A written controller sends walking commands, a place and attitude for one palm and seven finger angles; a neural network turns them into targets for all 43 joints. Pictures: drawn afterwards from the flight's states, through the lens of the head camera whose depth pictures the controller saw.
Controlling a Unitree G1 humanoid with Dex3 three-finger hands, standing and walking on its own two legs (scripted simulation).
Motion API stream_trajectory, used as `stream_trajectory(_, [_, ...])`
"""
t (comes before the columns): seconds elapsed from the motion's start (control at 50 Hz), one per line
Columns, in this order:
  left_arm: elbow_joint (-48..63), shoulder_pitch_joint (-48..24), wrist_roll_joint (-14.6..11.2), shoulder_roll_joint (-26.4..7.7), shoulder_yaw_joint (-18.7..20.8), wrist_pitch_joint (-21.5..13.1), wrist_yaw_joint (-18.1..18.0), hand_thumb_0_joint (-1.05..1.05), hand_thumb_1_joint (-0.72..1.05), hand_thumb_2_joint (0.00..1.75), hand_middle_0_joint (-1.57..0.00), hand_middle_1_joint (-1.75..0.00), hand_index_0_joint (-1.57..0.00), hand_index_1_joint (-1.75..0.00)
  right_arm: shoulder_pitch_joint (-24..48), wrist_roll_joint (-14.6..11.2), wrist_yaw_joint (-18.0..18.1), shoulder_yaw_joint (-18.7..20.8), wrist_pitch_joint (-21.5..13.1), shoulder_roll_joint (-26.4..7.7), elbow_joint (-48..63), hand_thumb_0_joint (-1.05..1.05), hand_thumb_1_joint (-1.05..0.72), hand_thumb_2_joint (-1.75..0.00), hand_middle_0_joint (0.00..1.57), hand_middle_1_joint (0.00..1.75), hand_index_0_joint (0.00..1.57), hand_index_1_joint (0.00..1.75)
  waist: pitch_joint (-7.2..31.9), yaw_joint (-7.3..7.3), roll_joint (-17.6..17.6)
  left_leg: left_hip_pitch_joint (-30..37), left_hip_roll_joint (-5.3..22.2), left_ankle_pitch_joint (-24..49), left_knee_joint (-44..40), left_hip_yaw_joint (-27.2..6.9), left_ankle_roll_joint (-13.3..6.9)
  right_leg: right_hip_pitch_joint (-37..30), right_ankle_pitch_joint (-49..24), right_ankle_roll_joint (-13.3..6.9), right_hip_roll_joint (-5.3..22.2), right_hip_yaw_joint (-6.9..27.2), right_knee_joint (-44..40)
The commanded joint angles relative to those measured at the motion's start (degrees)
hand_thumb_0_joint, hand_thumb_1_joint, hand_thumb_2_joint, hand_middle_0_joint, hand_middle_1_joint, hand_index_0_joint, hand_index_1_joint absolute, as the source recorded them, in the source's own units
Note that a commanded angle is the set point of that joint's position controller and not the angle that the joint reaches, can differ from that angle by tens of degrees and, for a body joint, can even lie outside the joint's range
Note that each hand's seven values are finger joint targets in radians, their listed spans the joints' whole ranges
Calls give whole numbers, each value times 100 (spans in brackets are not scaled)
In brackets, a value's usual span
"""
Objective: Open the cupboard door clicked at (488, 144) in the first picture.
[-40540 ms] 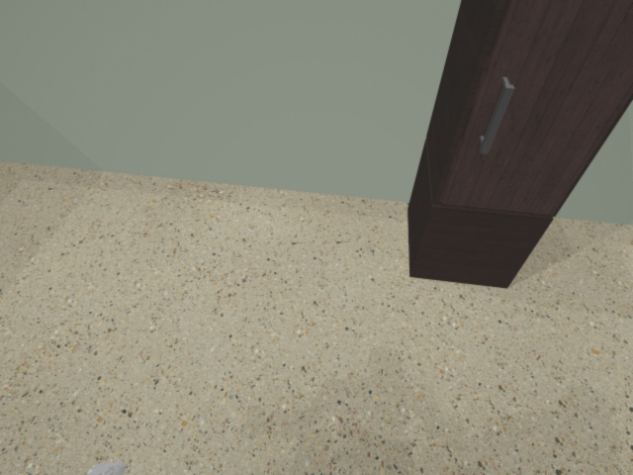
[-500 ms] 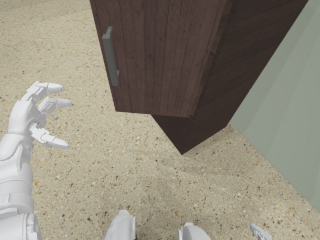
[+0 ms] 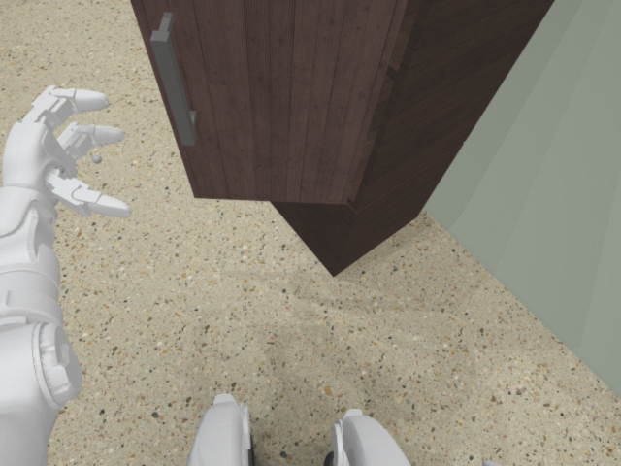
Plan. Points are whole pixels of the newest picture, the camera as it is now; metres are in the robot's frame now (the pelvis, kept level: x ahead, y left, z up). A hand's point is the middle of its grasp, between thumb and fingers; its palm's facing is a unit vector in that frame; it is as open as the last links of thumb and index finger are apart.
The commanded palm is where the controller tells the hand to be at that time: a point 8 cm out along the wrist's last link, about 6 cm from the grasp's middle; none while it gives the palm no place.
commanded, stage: move the hooked fingers beside the handle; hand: left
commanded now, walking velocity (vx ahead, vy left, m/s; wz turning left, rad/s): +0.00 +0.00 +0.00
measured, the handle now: (179, 86) +0.61 +0.17 +0.08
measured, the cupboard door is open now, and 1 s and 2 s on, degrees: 53 53 53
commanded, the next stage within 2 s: slide the fingers in behind the handle in 1.30 s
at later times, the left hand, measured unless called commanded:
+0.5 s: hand (118, 108) +0.55 +0.24 +0.09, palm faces -0.02 -1.00 +0.00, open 14.0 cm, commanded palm +0.55 +0.27 +0.08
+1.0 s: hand (115, 109) +0.56 +0.25 +0.08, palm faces -0.02 -1.00 +0.01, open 14.0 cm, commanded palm +0.55 +0.27 +0.07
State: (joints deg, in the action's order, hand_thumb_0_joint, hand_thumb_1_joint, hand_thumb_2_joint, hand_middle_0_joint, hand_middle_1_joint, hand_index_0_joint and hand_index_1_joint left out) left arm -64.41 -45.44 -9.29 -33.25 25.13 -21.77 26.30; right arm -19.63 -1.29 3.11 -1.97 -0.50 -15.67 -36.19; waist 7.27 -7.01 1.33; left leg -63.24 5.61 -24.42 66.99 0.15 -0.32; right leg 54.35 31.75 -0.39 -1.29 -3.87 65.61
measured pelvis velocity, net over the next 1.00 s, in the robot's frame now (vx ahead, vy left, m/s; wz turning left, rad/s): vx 0.01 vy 0.01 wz -0.03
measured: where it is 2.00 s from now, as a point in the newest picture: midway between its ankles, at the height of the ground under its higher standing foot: outside the picture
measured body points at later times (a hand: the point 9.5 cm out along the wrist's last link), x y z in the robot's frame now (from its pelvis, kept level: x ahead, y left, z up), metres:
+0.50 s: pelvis +0.00 +0.00 -0.01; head +0.16 +0.04 +0.41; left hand +0.54 +0.29 +0.09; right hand -0.01 -0.26 -0.11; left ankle +0.07 +0.12 -0.64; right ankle +0.00 -0.12 -0.64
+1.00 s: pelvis +0.01 +0.01 +0.00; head +0.18 +0.05 +0.41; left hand +0.55 +0.30 +0.08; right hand -0.01 -0.25 -0.10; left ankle +0.06 +0.12 -0.64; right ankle +0.00 -0.12 -0.64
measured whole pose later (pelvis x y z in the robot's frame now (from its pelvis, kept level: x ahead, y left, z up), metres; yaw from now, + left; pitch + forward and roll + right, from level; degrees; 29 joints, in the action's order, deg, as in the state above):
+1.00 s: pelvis +0.01 +0.01 +0.00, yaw -2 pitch +27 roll -6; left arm -70.3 -59.6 -3.6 -40.5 26.6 -16.7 22.1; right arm -22.9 0.5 1.2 -3.4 3.8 -14.7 -36.6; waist 6.6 -12.0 2.2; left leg -70.0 6.3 -25.8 68.6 -0.8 -1.2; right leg 59.6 31.4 0.6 -2.3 -4.3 64.2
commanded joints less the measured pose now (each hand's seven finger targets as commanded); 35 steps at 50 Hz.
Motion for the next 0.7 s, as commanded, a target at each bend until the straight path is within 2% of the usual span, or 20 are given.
stream_trajectory(0.0, [983, -2774, 3, -1750, 166, -301, -66, 0, -50, 30, -30, -120, -30, -120, -776, 12, 86, 375, -52, -1096, 314, 0, -90, -90, 20, 30, 20, 30, 2419, -126, 752, 2695, -230, 1258, -574, -344, -176, 193, -1419, -72, -215, 220, -987])
stream_trajectory(0.02, [933, -2807, 15, -1668, 95, -278, -74, 0, -50, 30, -30, -120, -30, -120, -796, 12, 79, 371, -41, -1085, 309, 0, -90, -90, 20, 30, 20, 30, 2457, -153, 831, 2753, -228, 1283, -561, -346, -173, 264, -1414, -79, -220, 206, -987])
stream_trajectory(0.04, [1035, -2981, -14, -1799, 220, -324, -102, 0, -50, 30, -30, -120, -30, -120, -860, 37, 86, 364, -43, -1093, 289, 0, -90, -90, 20, 30, 20, 30, 2610, -162, 726, 2801, -228, 1438, -513, -375, -186, 187, -1523, -89, -237, 199, -940])
stream_trajectory(0.08, [960, -3007, 41, -2011, 346, -315, -130, 0, -50, 30, -30, -120, -30, -120, -906, 40, 78, 359, -6, -1105, 261, 0, -90, -90, 20, 30, 20, 30, 2829, -122, 894, 2819, -217, 1596, -460, -357, -174, 128, -1666, -81, -234, 216, -912])
stream_trajectory(0.14, [807, -3102, 96, -2086, 385, -266, -167, 0, -50, 30, -30, -120, -30, -120, -994, 54, 68, 344, 38, -1096, 245, 0, -90, -90, 20, 30, 20, 30, 2750, -192, 718, 2658, -212, 1662, -402, -347, -203, 90, -1762, -67, -266, 215, -903])
stream_trajectory(0.16, [804, -3175, 169, -2226, 414, -248, -192, 0, -50, 30, -30, -120, -30, -120, -1022, 55, 67, 336, 65, -1114, 230, 0, -90, -90, 20, 30, 20, 30, 2868, -181, 881, 2695, -202, 1773, -378, -342, -191, 88, -1861, -63, -252, 229, -868])
stream_trajectory(0.18, [750, -3210, 195, -2144, 347, -210, -201, 0, -50, 30, -30, -120, -30, -120, -1045, 61, 48, 336, 85, -1094, 225, 0, -90, -90, 20, 30, 20, 30, 2862, -205, 947, 2703, -202, 1753, -372, -339, -186, 136, -1833, -58, -256, 211, -878])
stream_trajectory(0.22, [680, -3181, 227, -2291, 425, -153, -226, 0, -50, 30, -30, -120, -30, -120, -1086, 62, 33, 327, 127, -1112, 239, 0, -90, -90, 20, 30, 20, 30, 2797, -212, 945, 2631, -198, 1780, -365, -317, -193, 70, -1896, -57, -270, 225, -913])
stream_trajectory(0.24, [765, -3301, 223, -2325, 454, -183, -232, 0, -50, 30, -30, -120, -30, -120, -1122, 79, 39, 323, 132, -1108, 223, 0, -90, -90, 20, 30, 20, 30, 2855, -248, 912, 2701, -187, 1891, -349, -354, -195, 103, -1951, -70, -284, 196, -865])
stream_trajectory(0.32, [498, -3761, 324, -2247, 233, -87, -280, 0, -50, 30, -30, -120, -30, -120, -1182, 81, 32, 291, 171, -1135, 177, 0, -90, -90, 20, 30, 20, 30, 2569, -456, 980, 2583, -154, 1612, -345, -397, -198, 440, -1627, -47, -291, 173, -944])
stream_trajectory(0.36, [477, -3886, 357, -2323, 269, -113, -320, 0, -50, 30, -30, -120, -30, -120, -1231, 99, 34, 280, 176, -1144, 161, 0, -90, -90, 20, 30, 20, 30, 2731, -454, 1132, 2740, -145, 1729, -328, -432, -182, 529, -1638, -66, -294, 158, -917])
stream_trajectory(0.4, [288, -4048, 422, -2357, 242, -60, -361, 0, -50, 30, -30, -120, -30, -120, -1277, 112, 29, 254, 188, -1152, 142, 0, -90, -90, 20, 30, 20, 30, 2655, -540, 1123, 2692, -129, 1689, -298, -469, -183, 682, -1552, -64, -301, 121, -905])
stream_trajectory(0.42, [224, -4244, 442, -2331, 159, -16, -370, 0, -50, 30, -30, -120, -30, -120, -1282, 114, 33, 242, 181, -1161, 130, 0, -90, -90, 20, 30, 20, 30, 2603, -653, 1046, 2559, -123, 1566, -244, -452, -211, 738, -1498, -41, -303, 141, -912])
stream_trajectory(0.44, [208, -4381, 458, -2513, 272, -31, -402, 0, -50, 30, -30, -120, -30, -120, -1329, 131, 48, 213, 178, -1170, 115, 0, -90, -90, 20, 30, 20, 30, 2596, -656, 1081, 2538, -129, 1611, -236, -489, -216, 745, -1510, -57, -302, 130, -880])
stream_trajectory(0.46, [142, -4467, 516, -2464, 175, 5, -413, 0, -50, 30, -30, -120, -30, -120, -1329, 130, 45, 205, 181, -1178, 129, 0, -90, -90, 20, 30, 20, 30, 2665, -700, 1228, 2621, -115, 1665, -221, -497, -200, 854, -1520, -52, -293, 114, -853])
stream_trajectory(0.5, [66, -4444, 597, -2627, 253, 54, -445, 0, -50, 30, -30, -120, -30, -120, -1388, 166, 37, 185, 202, -1195, 146, 0, -90, -90, 20, 30, 20, 30, 2771, -665, 1317, 2626, -108, 1768, -159, -513, -193, 887, -1556, -67, -294, 93, -799])
stream_trajectory(0.56, [137, -4072, 605, -2733, 409, 82, -414, 0, -50, 30, -30, -120, -30, -120, -1436, 194, -9, 193, 254, -1206, 231, 0, -90, -90, 20, 30, 20, 30, 3091, -519, 1413, 2816, -99, 2133, -158, -529, -167, 779, -1778, -82, -303, 50, -716])
stream_trajectory(0.62, [168, -3935, 614, -2944, 574, 183, -384, 0, -50, 30, -30, -120, -30, -120, -1446, 184, -23, 189, 324, -1204, 287, 0, -90, -90, 20, 30, 20, 30, 3026, -500, 1160, 2475, -111, 2038, -113, -435, -204, 510, -1904, -37, -325, 74, -730])
stream_trajectory(0.64, [299, -3935, 603, -3063, 683, 140, -373, 0, -50, 30, -30, -120, -30, -120, -1461, 189, -17, 190, 327, -1207, 301, 0, -90, -90, 20, 30, 20, 30, 3103, -458, 1233, 2513, -117, 2098, -119, -445, -203, 468, -1949, -56, -335, 82, -696])
stream_trajectory(0.68, [658, -4038, 611, -3028, 658, 87, -363, 0, -50, 30, -30, -120, -30, -120, -1478, 200, -29, 242, 347, -1203, 273, 0, -90, -90, 20, 30, 20, 30, 3377, -450, 1418, 2831, -88, 2323, -101, -473, -175, 539, -2068, -57, -333, 69, -685])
